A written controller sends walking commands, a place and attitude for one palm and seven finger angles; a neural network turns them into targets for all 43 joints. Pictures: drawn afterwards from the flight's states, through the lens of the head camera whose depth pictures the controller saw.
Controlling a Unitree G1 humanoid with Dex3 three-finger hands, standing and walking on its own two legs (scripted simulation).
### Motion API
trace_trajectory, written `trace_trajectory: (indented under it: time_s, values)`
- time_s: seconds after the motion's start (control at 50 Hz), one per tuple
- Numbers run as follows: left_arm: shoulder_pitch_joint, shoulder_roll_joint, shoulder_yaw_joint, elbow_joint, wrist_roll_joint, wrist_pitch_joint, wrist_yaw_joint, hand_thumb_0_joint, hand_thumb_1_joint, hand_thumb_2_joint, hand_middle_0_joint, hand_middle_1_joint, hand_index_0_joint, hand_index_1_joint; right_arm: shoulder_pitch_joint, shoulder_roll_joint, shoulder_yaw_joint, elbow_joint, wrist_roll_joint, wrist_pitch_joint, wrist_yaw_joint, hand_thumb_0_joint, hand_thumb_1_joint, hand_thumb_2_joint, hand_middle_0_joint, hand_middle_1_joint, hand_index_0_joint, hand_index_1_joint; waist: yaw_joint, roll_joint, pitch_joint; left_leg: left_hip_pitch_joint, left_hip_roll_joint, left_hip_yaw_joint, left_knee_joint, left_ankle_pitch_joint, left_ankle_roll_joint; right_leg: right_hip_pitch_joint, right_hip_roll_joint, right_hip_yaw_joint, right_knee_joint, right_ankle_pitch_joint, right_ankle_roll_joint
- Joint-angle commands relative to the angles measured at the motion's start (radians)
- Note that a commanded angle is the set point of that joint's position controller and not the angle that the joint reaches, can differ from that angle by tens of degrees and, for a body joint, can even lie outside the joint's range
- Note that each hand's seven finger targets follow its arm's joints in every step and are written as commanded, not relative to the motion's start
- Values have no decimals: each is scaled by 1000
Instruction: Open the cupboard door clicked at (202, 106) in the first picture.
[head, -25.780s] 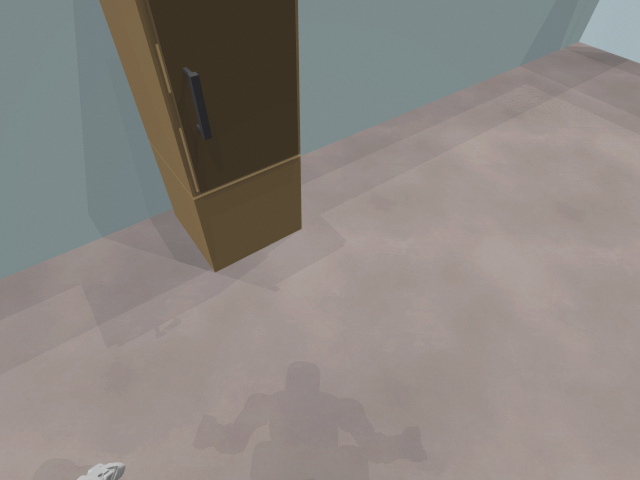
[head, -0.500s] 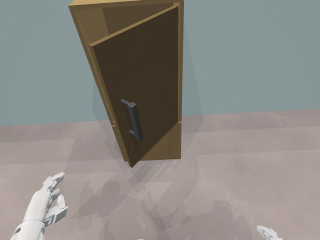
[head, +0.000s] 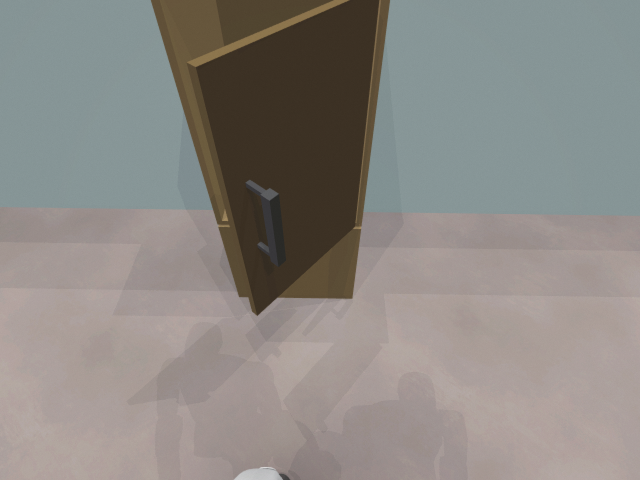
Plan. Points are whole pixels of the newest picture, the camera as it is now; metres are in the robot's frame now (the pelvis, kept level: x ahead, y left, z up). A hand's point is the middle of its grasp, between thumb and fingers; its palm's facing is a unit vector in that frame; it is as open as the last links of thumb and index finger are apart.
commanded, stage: let the arm hang, fingers relaxed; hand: left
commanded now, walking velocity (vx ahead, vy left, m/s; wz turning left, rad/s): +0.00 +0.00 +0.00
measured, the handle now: (266, 225) +0.52 +0.13 -0.03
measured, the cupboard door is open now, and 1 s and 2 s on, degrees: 50 50 50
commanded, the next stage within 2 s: look to check the result in 0.46 s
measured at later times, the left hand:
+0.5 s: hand out of the picture -0.01 +0.14 -0.18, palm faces +0.06 -0.99 -0.15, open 7.4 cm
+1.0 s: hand out of the picture -0.04 +0.16 -0.17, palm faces +0.05 -0.98 -0.19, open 7.4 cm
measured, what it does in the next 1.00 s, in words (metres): stands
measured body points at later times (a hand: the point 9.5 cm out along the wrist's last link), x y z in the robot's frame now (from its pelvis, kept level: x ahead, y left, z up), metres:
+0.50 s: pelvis +0.01 -0.01 +0.00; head +0.02 +0.00 +0.45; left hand -0.01 +0.19 -0.17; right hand -0.01 -0.22 -0.16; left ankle +0.11 +0.12 -0.73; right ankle -0.12 -0.08 -0.73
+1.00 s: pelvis +0.02 +0.00 +0.00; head +0.03 +0.00 +0.45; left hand -0.04 +0.21 -0.16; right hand +0.01 -0.22 -0.16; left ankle +0.11 +0.12 -0.73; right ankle -0.12 -0.08 -0.73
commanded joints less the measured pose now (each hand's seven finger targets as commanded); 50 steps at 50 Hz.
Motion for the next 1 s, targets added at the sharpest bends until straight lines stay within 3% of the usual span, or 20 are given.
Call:
trace_trajectory:
  time_s: [0.0,0.08,0.22,0.38,0.48,0.6,0.72,0.8,0.98]
  values:
    - [71,68,5,-25,1,-24,8,0,900,900,-200,-300,-200,-300,61,-99,-14,-16,2,-17,2,0,-900,-900,200,300,200,300,-17,-57,79,180,75,-76,-61,-1,64,-308,-125,78,-141,192,0]
    - [59,80,8,-34,0,-26,10,0,900,900,-200,-300,-200,-300,71,-84,-12,-5,-2,-18,5,0,-900,-900,200,300,200,300,-18,-72,96,166,67,-62,-49,11,60,-305,-136,80,-142,222,7]
    - [33,94,16,-52,-1,-24,13,0,900,900,-200,-300,-200,-300,72,-70,-7,-3,-3,-19,6,0,-900,-900,200,300,200,300,-10,-46,118,142,60,-48,-29,43,59,-283,-143,71,-134,306,29]
    - [0,104,28,-78,-2,-24,14,0,900,900,-200,-300,-200,-300,70,-80,-9,-10,-4,-27,0,0,-900,-900,200,300,200,300,-9,-15,64,162,66,-45,-16,116,65,-221,-139,69,-108,422,37]
    - [-6,107,31,-83,-2,-25,15,0,900,900,-200,-300,-200,-300,65,-84,-11,-16,-2,-29,-3,0,-900,-900,200,300,200,300,-11,-40,44,170,65,-36,-2,150,67,-195,-141,66,-105,503,50]
    - [-5,101,27,-83,0,-22,13,0,900,900,-200,-300,-200,-300,64,-96,-11,-21,-2,-30,-5,0,-900,-900,200,300,200,300,-16,0,33,202,74,-56,-24,140,71,-206,-128,71,-104,407,31]
    - [3,105,22,-72,-1,-23,7,0,900,900,-200,-300,-200,-300,47,-110,-12,-20,-3,-30,-2,0,-900,-900,200,300,200,300,-14,-8,49,209,81,-84,-71,87,73,-224,-121,69,-121,281,12]
    - [7,110,19,-68,0,-26,8,0,900,900,-200,-300,-200,-300,34,-114,-12,-20,0,-30,2,0,-900,-900,200,300,200,300,-11,-60,35,227,75,-62,-56,112,69,-220,-132,68,-133,347,28]
    - [12,117,15,-62,-1,-26,9,0,900,900,-200,-300,-200,-300,22,-113,-8,-10,-1,-28,2,0,-900,-900,200,300,200,300,-11,-33,48,220,70,-51,-52,104,65,-222,-138,75,-137,378,36]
